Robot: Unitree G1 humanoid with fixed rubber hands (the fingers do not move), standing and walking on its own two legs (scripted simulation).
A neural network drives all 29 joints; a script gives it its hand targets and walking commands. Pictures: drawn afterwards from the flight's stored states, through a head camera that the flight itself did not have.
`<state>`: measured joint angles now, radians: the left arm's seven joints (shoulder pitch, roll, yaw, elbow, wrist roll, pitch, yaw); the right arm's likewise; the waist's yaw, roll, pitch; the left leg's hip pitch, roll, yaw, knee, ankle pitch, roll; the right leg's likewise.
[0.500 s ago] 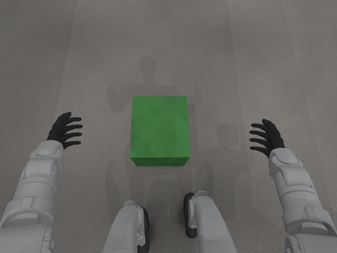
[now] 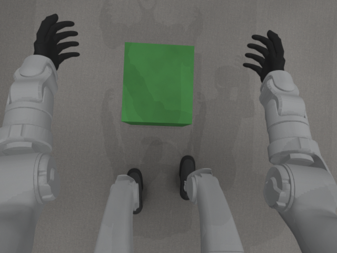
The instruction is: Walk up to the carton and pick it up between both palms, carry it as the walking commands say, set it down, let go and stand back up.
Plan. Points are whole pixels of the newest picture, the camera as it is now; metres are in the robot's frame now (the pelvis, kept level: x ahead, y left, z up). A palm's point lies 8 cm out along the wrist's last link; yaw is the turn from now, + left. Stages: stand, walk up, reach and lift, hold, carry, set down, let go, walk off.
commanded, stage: reach and lift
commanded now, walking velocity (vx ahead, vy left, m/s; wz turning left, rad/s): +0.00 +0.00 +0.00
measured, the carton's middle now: (158, 90) +0.53 +0.00 -0.53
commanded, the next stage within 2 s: none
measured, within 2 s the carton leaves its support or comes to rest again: neither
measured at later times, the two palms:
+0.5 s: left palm (73, 63) +0.53 +0.21 -0.17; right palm (250, 74) +0.49 -0.22 -0.17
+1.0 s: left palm (95, 82) +0.52 +0.21 -0.34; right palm (226, 87) +0.49 -0.22 -0.34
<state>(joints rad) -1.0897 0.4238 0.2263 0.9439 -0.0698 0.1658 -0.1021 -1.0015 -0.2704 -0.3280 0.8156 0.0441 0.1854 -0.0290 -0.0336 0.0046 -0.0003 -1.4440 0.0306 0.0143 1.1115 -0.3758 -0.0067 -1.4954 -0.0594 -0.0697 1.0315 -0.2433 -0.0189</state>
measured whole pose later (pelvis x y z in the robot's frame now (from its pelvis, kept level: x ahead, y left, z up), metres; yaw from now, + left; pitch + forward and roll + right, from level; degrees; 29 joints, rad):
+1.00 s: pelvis -0.03 +0.00 -0.21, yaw +0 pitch +47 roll -1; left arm -1.35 0.45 0.12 1.04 -0.15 0.14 0.01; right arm -1.28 -0.34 -0.27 0.99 0.15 0.13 -0.08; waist -0.04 0.00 0.08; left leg -2.14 0.02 -0.01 1.93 -0.60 0.00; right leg -2.21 -0.07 -0.02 1.83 -0.43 -0.01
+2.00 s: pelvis -0.05 +0.01 -0.28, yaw +1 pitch +37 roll -1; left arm -1.52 0.43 -0.02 1.16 -0.27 0.07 0.08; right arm -1.48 -0.38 -0.13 1.21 0.28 0.02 -0.12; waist -0.04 0.00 0.37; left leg -2.24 0.01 0.00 2.20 -0.62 0.01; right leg -2.31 -0.08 0.00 2.09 -0.43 0.00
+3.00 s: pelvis -0.05 +0.01 -0.30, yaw +2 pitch +38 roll -1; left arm -1.52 0.38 0.09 1.08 -0.12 0.20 0.04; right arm -1.51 -0.33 -0.21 1.12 0.16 0.17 -0.10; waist -0.05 0.01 0.34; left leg -2.31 -0.03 -0.01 2.24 -0.59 0.00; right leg -2.37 -0.05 0.03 2.14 -0.43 0.02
